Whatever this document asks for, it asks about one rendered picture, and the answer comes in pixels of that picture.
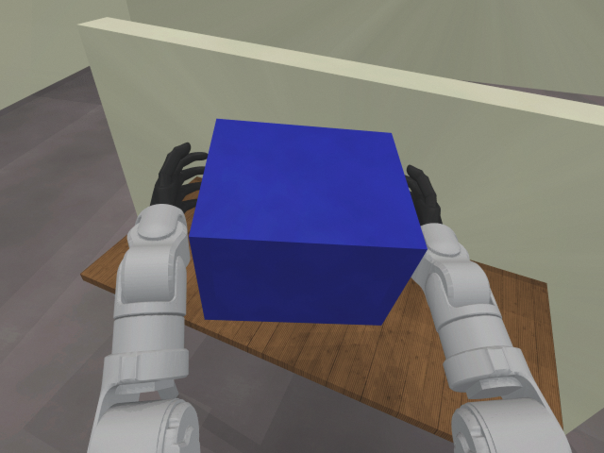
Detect robot right hand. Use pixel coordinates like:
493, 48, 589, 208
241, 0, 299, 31
405, 165, 443, 226

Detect table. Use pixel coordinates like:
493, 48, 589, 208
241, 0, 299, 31
80, 176, 563, 443

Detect robot right upper arm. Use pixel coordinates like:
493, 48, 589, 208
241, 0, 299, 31
451, 397, 569, 453

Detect left robot forearm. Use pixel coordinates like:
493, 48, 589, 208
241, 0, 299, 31
87, 204, 191, 453

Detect right robot forearm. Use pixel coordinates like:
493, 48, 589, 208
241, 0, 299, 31
411, 223, 572, 453

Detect robot left hand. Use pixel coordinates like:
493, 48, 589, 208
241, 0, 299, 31
150, 143, 208, 213

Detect carton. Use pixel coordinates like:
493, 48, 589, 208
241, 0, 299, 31
189, 119, 428, 326

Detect robot left upper arm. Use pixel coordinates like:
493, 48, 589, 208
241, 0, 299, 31
89, 398, 200, 453

